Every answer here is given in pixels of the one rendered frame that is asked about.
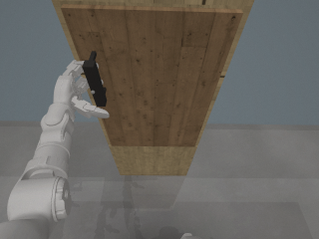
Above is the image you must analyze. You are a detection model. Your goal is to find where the left robot hand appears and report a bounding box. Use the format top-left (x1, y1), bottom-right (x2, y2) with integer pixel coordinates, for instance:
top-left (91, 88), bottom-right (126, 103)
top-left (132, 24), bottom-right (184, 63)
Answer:
top-left (53, 60), bottom-right (110, 119)

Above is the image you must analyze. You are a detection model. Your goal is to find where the handle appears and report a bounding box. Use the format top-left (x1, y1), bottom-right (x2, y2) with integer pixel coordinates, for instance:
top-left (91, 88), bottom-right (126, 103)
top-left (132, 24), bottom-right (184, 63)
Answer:
top-left (82, 51), bottom-right (107, 107)

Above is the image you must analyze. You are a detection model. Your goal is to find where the cupboard door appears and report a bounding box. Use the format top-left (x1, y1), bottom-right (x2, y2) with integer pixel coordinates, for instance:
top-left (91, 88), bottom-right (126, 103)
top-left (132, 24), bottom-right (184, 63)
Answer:
top-left (61, 4), bottom-right (243, 147)

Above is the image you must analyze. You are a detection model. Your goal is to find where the left robot forearm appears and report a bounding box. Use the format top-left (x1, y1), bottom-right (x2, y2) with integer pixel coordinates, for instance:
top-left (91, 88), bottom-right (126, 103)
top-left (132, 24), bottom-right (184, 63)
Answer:
top-left (7, 103), bottom-right (76, 221)

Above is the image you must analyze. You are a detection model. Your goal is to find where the left robot upper arm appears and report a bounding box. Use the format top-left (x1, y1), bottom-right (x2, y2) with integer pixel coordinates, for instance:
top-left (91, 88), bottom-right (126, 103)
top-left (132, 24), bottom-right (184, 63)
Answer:
top-left (0, 176), bottom-right (72, 239)

